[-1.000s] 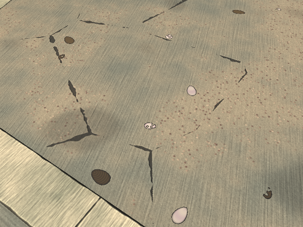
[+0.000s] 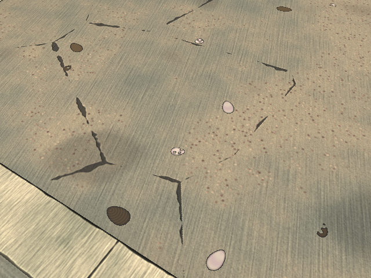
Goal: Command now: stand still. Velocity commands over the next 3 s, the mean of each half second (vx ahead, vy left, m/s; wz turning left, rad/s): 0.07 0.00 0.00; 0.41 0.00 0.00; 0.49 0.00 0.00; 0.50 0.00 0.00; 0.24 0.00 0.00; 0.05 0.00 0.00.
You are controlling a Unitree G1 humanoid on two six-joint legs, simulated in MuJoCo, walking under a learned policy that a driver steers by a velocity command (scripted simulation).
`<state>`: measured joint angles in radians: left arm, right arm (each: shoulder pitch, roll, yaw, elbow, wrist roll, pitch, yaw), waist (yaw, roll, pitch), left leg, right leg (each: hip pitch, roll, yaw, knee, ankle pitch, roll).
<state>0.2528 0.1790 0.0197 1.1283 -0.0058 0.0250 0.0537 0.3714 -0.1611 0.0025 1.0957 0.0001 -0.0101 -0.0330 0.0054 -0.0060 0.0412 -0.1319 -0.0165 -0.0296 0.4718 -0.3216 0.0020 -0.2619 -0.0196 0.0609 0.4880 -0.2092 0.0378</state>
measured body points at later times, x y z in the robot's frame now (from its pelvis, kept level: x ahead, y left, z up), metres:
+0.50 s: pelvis +0.03 -0.02 -0.01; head +0.03 -0.02 +0.44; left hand +0.02 +0.22 -0.16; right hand -0.05 -0.25 -0.16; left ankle -0.04 +0.12 -0.74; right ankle +0.03 -0.12 -0.72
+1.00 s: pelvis +0.25 -0.01 -0.02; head +0.28 +0.00 +0.43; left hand +0.12 +0.23 -0.16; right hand +0.49 -0.22 -0.11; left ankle +0.40 +0.10 -0.73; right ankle +0.04 -0.12 -0.74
